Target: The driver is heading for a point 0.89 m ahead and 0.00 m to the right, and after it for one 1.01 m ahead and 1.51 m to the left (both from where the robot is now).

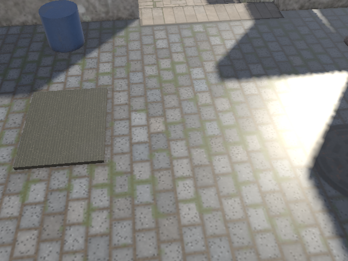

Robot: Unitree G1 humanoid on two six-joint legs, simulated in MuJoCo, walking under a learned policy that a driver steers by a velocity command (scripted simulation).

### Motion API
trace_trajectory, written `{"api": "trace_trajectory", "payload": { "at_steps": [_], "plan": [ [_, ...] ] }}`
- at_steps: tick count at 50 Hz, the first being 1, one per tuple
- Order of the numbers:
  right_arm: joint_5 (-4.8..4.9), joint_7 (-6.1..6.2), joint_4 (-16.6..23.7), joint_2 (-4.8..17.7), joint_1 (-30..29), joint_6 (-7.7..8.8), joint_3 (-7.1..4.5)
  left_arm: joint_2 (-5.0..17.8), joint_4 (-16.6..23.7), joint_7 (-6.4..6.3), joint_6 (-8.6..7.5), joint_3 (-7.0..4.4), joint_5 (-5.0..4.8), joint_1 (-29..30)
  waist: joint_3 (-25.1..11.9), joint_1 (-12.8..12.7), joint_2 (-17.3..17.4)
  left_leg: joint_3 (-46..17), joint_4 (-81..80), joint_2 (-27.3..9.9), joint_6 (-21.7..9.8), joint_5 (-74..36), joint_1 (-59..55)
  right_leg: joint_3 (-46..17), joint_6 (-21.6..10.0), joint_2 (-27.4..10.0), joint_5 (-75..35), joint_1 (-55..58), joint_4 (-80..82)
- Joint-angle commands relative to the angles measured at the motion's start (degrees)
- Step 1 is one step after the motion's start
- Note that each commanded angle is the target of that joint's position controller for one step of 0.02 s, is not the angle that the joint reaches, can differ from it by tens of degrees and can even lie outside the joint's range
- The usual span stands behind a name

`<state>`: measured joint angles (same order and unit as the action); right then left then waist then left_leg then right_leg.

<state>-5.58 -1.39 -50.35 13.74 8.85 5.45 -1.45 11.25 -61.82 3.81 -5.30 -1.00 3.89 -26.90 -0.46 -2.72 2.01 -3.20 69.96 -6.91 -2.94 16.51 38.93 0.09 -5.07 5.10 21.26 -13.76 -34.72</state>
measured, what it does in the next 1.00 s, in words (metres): goes down: left foot 0.16 m lower, then right foot 0.16 m lower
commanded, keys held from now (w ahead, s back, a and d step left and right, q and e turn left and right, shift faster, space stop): w+e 0.32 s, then w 0.48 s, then w+q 0.20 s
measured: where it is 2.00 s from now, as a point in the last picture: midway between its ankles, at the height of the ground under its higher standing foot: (197, 172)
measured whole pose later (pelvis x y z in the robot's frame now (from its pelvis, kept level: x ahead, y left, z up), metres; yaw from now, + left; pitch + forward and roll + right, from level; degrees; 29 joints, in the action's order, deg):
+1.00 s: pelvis +0.58 -0.09 -0.31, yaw -15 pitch +3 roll -1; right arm 3.3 2.7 -55.9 11.7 19.9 3.3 -3.1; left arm 13.0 -57.1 1.4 -3.4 -1.9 -0.1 -10.0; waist 0.8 2.8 1.0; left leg -6.0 94.8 -4.6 0.9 24.9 37.8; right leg 5.4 -3.1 1.2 13.5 -21.3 -31.6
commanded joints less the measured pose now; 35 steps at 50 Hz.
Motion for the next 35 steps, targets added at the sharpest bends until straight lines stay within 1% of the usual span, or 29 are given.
{"api": "trace_trajectory", "payload": {
  "at_steps": [1, 2, 3, 4, 5, 7, 8, 9, 10, 11, 12, 13, 14, 15, 16, 17, 18, 19, 20, 21, 23, 24, 25, 26, 28, 29, 30, 32, 35],
  "plan": [
    [-1.37, -1.49, 0.5, -2.8, 14.3, -0.50, 2.12, 4.2, 9.9, -0.65, -2.73, 1.07, 0.89, 11.2, 2.7, 7.7, -3.3, 4.2, -7.7, 3.2, 0.3, -24.0, -23.9, -8.5, -12.4, -8.6, -10.1, -37.3, 3.5],
    [-0.51, -1.51, 2.4, -1.9, 9.0, -0.52, 2.58, 2.7, 8.4, -1.29, -3.55, 1.64, 2.57, 7.8, 3.9, 4.7, -1.8, -3.1, -14.3, 0.1, 2.0, -36.3, -16.6, -12.9, -11.2, -9.6, -6.9, -31.2, -1.8],
    [0.85, -1.25, 3.6, 0.4, 5.9, -0.32, 2.61, 4.0, 8.6, -2.20, -3.89, 1.06, 1.10, 4.7, 3.4, 1.5, 0.5, -1.2, -28.2, 1.3, 3.1, -41.1, -16.7, -10.4, -8.7, -7.4, 1.2, -26.6, -5.3],
    [1.12, -0.86, 4.7, 0.8, 1.3, -0.60, 3.06, 5.2, 8.4, -2.50, -3.75, 1.14, 1.83, 2.7, 4.4, -0.1, -0.9, -0.1, -35.9, 1.5, 4.4, -47.3, -22.2, -10.7, -6.8, -6.0, 8.2, -29.5, -8.7],
    [1.30, -0.74, 5.9, 1.1, -0.6, -1.28, 2.96, 7.5, 8.1, -2.02, -3.17, 1.00, 2.09, 0.2, 5.5, 0.1, -2.8, 2.4, -37.2, 2.5, 5.3, -42.4, -25.8, -14.1, -7.4, -6.6, 11.4, -29.9, -9.7],
    [0.10, -1.59, 7.5, 3.1, -2.6, -2.08, 2.47, 8.2, 9.0, -1.14, -1.69, 0.79, 1.51, -3.6, 7.2, -0.4, -3.1, 3.0, -44.9, 3.4, 4.4, -30.2, -25.2, -22.5, -8.4, -8.9, 12.5, -22.1, -15.0],
    [0.06, -1.73, 6.9, 3.7, 0.1, -1.70, 2.02, 8.3, 9.2, -0.46, -0.69, 0.89, 1.74, -3.2, 6.5, 1.4, -4.0, 4.4, -45.8, 4.7, 3.4, -29.9, -31.3, -23.7, -7.6, -8.1, 11.1, -22.1, -18.9],
    [1.05, -1.27, 4.3, 7.5, 7.3, -1.10, 0.36, 8.8, 9.5, 0.42, 0.09, 0.92, 2.48, -2.1, 4.9, 4.5, -2.8, 2.9, -46.8, 3.8, 1.7, -32.1, -38.8, -24.1, -6.0, -7.1, 9.0, -21.9, -26.1],
    [2.06, -0.74, 1.5, 13.8, 19.2, -0.13, -2.54, 9.5, 10.2, 1.93, -0.17, 0.70, 3.02, -0.6, 0.9, 10.9, 0.1, 2.7, -45.2, 1.4, -3.9, -31.0, -50.5, -21.5, -2.0, -4.4, -2.8, -25.0, -40.1],
    [0.70, -1.05, -1.2, 18.0, 27.7, 0.62, -4.05, 0.4, 8.7, 2.93, -0.83, 2.15, 0.73, -11.3, -15.3, 8.2, 12.8, -4.3, -25.5, -9.8, -15.8, -70.2, -70.1, -11.8, 4.2, 1.5, 19.8, -35.5, -70.4],
    [-0.79, -2.77, 1.0, 19.8, 28.2, 0.00, -3.66, -0.3, 9.9, 3.52, -0.95, 1.71, -2.24, -18.1, -22.2, 5.4, 15.3, -21.6, -27.8, -19.3, -21.7, -78.5, -76.2, -8.3, 5.2, 4.2, 25.1, -51.7, -91.4],
    [-1.66, -3.58, 0.2, 17.9, 27.1, -0.99, -3.78, 3.8, 13.6, 3.01, -0.70, 1.14, -2.96, -8.7, -11.6, 8.8, 9.9, -30.7, -34.7, -22.9, -22.3, -53.8, -69.7, -8.0, 6.0, 1.3, 19.5, -67.4, -97.3],
    [-0.32, -3.67, -0.3, 13.0, 24.2, -0.93, -2.32, 5.7, 15.5, 1.08, -0.74, 0.68, -2.64, 0.8, -2.0, 8.6, 3.7, -27.9, -39.0, -22.6, -19.2, -30.9, -56.1, -7.4, 5.7, -3.1, 11.1, -72.9, -95.9],
    [-0.27, -3.77, 0.3, 3.9, 19.0, -0.58, 0.55, 4.4, 15.0, -0.18, -0.51, 1.45, -1.74, 2.3, 1.0, 4.6, -2.3, -22.5, -42.6, -18.4, -14.6, -14.7, -43.6, -9.9, 3.5, -7.6, -2.0, -67.8, -87.0],
    [-0.41, -3.38, 1.4, -1.6, 12.9, 0.06, 2.40, 1.9, 14.6, -0.47, -0.21, 2.18, -1.12, 0.8, 4.1, -0.6, -5.0, -16.8, -46.1, -16.4, -11.5, -14.3, -27.9, -11.4, 1.7, -11.9, -11.0, -55.6, -75.8],
    [-0.29, -2.68, 0.0, -2.4, 11.2, 0.99, 2.60, -0.2, 14.6, 0.08, 0.39, 2.34, -0.44, 0.8, 8.5, -2.8, -3.4, -13.6, -49.5, -14.8, -10.7, -14.2, -15.8, -9.9, 0.9, -13.8, -12.2, -48.2, -70.6],
    [0.61, -0.71, -0.4, -4.4, 8.3, 2.63, 3.08, -1.6, 13.9, 1.10, 0.61, 3.25, 1.28, 0.1, 8.6, -3.4, -2.7, -7.5, -50.9, -8.5, -8.6, -11.4, -12.9, -9.9, -0.3, -15.0, -22.4, -45.4, -55.3],
    [1.50, 0.29, -1.2, -2.5, 8.1, 4.23, 2.69, 0.0, 14.2, 1.78, 0.57, 2.90, 1.11, 3.3, 9.7, -0.8, -1.2, -5.1, -52.9, -5.9, -9.9, -8.4, -10.0, -8.5, 0.4, -13.9, -28.2, -43.0, -42.9],
    [1.17, 1.10, -3.1, -1.2, 13.0, 5.25, 2.85, 3.3, 15.1, 2.02, 0.45, 1.52, 0.08, 9.0, 7.3, 3.1, -1.4, -2.3, -53.2, -5.7, -10.9, -10.0, -9.3, -6.2, 1.0, -12.3, -34.1, -37.0, -32.3],
    [0.49, 0.94, -6.6, 1.9, 19.4, 5.51, 2.60, 4.2, 16.0, 2.11, 0.51, 0.83, -0.51, 13.2, 5.4, 4.2, 2.3, -3.0, -53.1, -6.8, -11.5, -17.8, -13.9, -5.1, 1.8, -11.3, -33.6, -37.1, -31.4],
    [-0.81, -0.11, -9.7, 6.2, 22.3, 3.91, 1.55, 2.6, 16.0, 2.12, 1.04, 1.41, -0.20, 11.7, 4.0, 2.0, 0.2, -6.0, -47.4, -9.5, -12.2, -30.9, -25.3, -9.7, 1.8, -9.7, -32.6, -44.5, -31.9],
    [-0.92, -0.63, -9.1, 7.1, 20.7, 3.35, 1.30, 3.8, 15.9, 1.98, 0.87, 1.12, 0.81, 13.0, 2.6, 1.7, -2.4, -4.6, -45.2, -8.7, -11.9, -33.7, -29.3, -8.3, 1.6, -8.5, -32.0, -45.5, -30.6],
    [-0.66, -1.16, -9.3, 6.9, 20.0, 3.04, 1.39, 4.3, 16.8, 1.82, 0.91, 1.05, 1.23, 15.1, 2.2, 1.7, -1.6, -4.3, -45.0, -8.9, -11.9, -34.7, -31.3, -7.3, 1.6, -8.4, -30.5, -45.7, -29.9],
    [-1.41, -0.19, -12.5, 3.0, 25.0, 2.94, 2.15, 3.6, 18.1, 1.32, 0.86, 1.81, 1.52, 19.0, 4.2, 5.0, -2.2, -7.8, -42.6, -10.0, -11.8, -27.0, -43.7, -14.3, 2.0, -10.5, -35.0, -57.7, -23.8],
    [-1.00, 1.86, -15.8, -2.9, 36.6, 2.68, 3.86, 2.4, 18.5, 0.55, 0.97, 2.28, 2.13, 23.8, 5.7, 9.8, -0.5, -7.6, -40.1, -8.9, -10.7, -19.4, -57.7, -12.9, 3.0, -9.4, -41.1, -68.8, -13.9],
    [-0.98, 2.23, -17.2, -3.3, 40.4, 2.65, 4.31, 1.2, 19.2, 0.90, 1.02, 2.51, 1.51, 27.5, 6.7, 10.5, 0.3, -8.0, -40.8, -8.8, -10.0, -20.1, -56.9, -10.4, 3.2, -9.8, -42.1, -67.6, -12.1],
    [-0.77, 1.95, -15.3, -4.1, 36.5, 2.57, 4.65, 1.9, 19.1, 1.58, 0.86, 2.82, 0.90, 29.2, 7.6, 9.1, -1.7, -4.1, -40.9, -6.2, -9.0, -17.4, -47.9, -7.3, 2.8, -11.5, -49.6, -57.6, -5.3],
    [-0.99, -0.04, -12.4, -1.7, 30.8, 2.12, 4.46, 0.1, 20.3, 2.44, 1.26, 3.94, 0.88, 31.3, 7.5, 8.0, 0.7, 3.0, -45.2, -1.6, -8.9, -5.9, -19.6, 0.1, 1.6, -9.9, -56.1, -24.4, -6.1],
    [0.03, -0.62, -12.9, 2.7, 30.1, 2.29, 2.63, 4.9, 22.8, 2.77, 2.33, 2.64, 0.72, 36.1, 12.9, 8.7, -0.9, 1.5, -44.1, -3.9, -8.7, -7.2, -27.2, -0.1, 2.0, -9.8, -43.0, -22.9, 0.4]
  ]
}}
